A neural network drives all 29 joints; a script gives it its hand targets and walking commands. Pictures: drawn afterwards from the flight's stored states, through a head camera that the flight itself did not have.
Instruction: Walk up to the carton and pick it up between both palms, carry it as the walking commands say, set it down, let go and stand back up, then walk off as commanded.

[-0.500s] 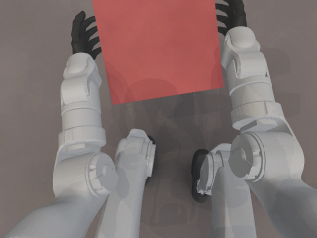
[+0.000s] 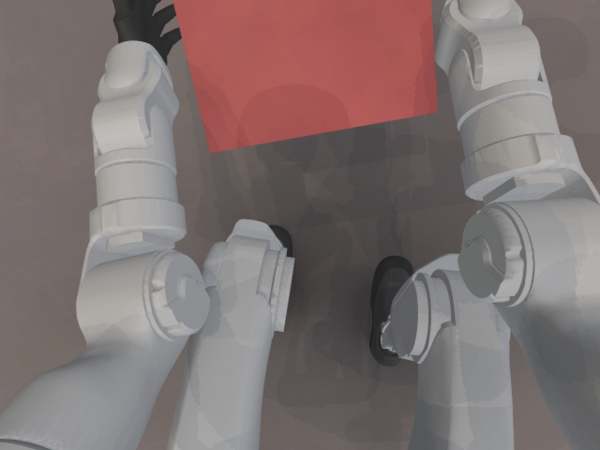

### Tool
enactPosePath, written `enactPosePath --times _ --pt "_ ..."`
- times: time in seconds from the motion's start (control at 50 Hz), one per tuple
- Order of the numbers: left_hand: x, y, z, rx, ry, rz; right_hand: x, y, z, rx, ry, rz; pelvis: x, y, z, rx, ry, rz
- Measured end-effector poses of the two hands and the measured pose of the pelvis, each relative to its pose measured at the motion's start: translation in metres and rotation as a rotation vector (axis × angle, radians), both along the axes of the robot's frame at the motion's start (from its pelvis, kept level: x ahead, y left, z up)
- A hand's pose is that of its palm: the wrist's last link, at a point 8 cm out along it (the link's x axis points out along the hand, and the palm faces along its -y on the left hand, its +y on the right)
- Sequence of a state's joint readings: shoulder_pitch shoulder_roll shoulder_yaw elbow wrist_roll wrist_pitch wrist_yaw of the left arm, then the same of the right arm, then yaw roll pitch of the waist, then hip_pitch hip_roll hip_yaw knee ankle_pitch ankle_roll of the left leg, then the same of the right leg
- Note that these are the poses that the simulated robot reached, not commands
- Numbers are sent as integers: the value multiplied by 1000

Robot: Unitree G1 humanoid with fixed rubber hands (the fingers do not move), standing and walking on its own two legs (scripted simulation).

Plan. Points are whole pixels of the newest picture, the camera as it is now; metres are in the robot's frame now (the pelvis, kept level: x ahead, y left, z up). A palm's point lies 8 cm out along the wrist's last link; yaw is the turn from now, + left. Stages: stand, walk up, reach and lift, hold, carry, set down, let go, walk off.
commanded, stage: set down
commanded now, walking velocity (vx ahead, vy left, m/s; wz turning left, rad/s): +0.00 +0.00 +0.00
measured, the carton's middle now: (300, 4) +0.57 +0.11 -0.23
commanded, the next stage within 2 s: none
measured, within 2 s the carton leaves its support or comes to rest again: neither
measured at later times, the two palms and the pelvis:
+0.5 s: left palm (148, 41) +0.49 +0.26 -0.17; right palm out of the picture +0.58 -0.04 -0.18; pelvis +0.00 +0.00 -0.03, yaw +0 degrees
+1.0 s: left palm (149, 43) +0.49 +0.27 -0.19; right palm (440, 1) +0.58 -0.04 -0.20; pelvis +0.00 +0.00 -0.03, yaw +0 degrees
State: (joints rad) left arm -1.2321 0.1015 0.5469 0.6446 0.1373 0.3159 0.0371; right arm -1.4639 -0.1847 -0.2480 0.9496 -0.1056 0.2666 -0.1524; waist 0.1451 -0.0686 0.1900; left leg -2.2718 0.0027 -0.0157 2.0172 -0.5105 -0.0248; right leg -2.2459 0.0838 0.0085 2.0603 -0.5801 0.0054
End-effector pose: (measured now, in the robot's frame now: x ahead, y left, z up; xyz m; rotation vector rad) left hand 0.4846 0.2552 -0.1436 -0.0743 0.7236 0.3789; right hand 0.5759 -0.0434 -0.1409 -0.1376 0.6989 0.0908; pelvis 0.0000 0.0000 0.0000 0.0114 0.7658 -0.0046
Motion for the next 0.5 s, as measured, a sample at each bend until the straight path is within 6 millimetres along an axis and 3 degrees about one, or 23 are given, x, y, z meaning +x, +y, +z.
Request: enactPosePath --times 0.18,0.5 --pt "9 11 -20 7 -1 -17 4 7 -30 9 8 17 3 0 -17 4 -29 0" --pt "9 10 -28 -16 -6 -34 2 3 -38 -5 25 26 -1 1 -28 3 -69 -2"
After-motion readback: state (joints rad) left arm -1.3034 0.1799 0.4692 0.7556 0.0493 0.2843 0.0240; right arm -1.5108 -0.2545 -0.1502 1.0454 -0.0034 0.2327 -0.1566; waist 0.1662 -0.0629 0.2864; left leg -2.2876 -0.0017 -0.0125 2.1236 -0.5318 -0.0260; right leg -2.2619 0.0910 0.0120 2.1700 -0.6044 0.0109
